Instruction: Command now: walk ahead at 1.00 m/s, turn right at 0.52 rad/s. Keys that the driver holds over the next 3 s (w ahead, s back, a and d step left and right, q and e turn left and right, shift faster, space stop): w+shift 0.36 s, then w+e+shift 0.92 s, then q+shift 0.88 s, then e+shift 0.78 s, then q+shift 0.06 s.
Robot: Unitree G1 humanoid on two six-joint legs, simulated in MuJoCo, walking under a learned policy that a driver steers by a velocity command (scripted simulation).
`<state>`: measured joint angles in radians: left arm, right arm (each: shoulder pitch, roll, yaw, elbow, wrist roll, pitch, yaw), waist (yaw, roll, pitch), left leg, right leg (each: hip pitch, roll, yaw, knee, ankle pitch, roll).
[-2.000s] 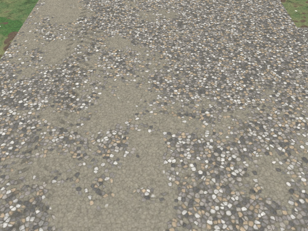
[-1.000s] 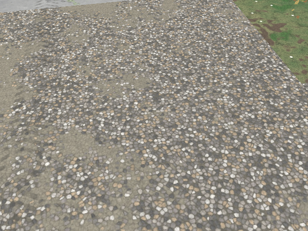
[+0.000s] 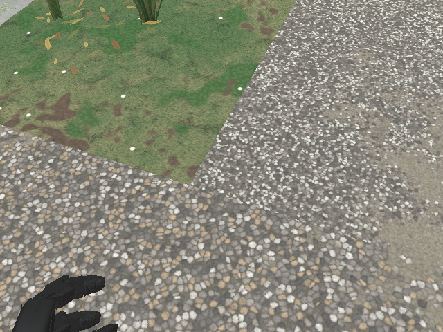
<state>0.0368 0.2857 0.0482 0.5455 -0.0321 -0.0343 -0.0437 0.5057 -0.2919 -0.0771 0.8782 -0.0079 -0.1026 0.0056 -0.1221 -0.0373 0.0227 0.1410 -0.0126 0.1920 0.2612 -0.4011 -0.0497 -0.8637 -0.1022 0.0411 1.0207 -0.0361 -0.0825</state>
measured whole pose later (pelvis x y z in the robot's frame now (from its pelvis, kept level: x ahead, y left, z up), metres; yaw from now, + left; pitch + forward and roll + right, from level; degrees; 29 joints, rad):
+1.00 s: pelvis +0.91 -0.14 -0.01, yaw -33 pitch -1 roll +4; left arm 0.06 0.29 0.05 0.61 -0.04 -0.02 -0.05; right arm 0.37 -0.32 -0.07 0.87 0.00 -0.08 0.00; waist -0.08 0.01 0.05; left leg 0.26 0.01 0.32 0.23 -0.44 -0.08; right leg -0.77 -0.11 -0.08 0.84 0.02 -0.12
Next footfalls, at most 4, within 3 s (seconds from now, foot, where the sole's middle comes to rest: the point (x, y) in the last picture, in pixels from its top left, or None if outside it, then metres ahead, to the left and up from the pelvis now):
0.12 right None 0.32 -0.11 -0.76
0.60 left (191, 232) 0.83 0.06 -0.76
1.06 right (289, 161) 1.09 -0.34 -0.76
1.50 left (318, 88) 1.50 -0.57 -0.76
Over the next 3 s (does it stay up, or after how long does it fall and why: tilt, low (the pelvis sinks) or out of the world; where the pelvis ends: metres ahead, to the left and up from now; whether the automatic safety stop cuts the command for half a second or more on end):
stays up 1.39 -0.68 0.02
